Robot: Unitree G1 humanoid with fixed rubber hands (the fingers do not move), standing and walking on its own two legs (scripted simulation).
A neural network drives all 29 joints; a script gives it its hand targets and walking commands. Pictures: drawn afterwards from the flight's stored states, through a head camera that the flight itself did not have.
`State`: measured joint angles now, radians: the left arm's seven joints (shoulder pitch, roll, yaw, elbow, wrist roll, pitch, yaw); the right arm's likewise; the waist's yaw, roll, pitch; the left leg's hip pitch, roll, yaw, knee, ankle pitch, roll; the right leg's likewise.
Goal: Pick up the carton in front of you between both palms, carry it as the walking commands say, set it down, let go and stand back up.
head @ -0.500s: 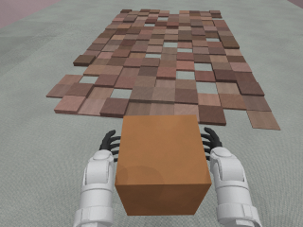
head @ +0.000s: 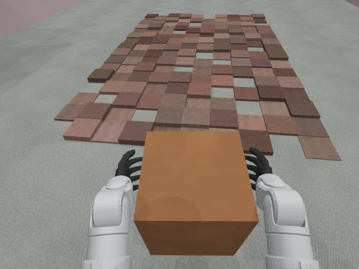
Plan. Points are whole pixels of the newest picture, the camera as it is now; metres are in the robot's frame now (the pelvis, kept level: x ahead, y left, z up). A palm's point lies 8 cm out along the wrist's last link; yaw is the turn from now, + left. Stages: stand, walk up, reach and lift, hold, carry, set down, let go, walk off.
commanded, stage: carry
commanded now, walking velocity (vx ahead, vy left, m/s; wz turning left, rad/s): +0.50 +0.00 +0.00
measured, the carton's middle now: (192, 196) +0.28 -0.01 +0.01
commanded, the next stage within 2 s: none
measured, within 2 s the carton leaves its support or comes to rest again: neither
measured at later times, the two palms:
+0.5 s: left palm (139, 111) +0.51 +0.14 +0.11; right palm (241, 104) +0.53 -0.16 +0.11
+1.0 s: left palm (146, 65) +0.85 +0.15 +0.09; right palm (220, 62) +0.83 -0.15 +0.10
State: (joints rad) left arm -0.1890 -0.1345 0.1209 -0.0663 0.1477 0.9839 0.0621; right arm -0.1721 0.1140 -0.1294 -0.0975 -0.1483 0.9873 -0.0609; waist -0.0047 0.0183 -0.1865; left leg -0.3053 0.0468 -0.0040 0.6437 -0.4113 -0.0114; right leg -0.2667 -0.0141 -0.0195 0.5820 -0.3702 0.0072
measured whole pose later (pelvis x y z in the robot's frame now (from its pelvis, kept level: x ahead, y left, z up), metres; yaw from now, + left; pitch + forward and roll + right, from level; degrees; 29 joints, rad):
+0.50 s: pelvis +0.25 -0.03 +0.02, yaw +1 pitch +6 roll +2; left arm -0.16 -0.13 0.12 -0.36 0.11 1.23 0.10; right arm -0.19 0.14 -0.11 -0.34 -0.10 1.22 -0.09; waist 0.03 -0.02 -0.11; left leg -0.56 0.06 0.11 0.94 -0.30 0.00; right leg -0.11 -0.01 -0.17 0.31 -0.30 -0.06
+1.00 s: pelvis +0.58 +0.02 +0.02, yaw -3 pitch +4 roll -2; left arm -0.10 -0.13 0.07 -0.35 0.12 1.16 0.08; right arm -0.11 0.13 -0.10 -0.34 -0.10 1.14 -0.09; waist -0.03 0.01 -0.06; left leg -0.12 0.01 0.22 0.26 -0.22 0.08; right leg -0.62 -0.11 -0.10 0.86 -0.16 0.00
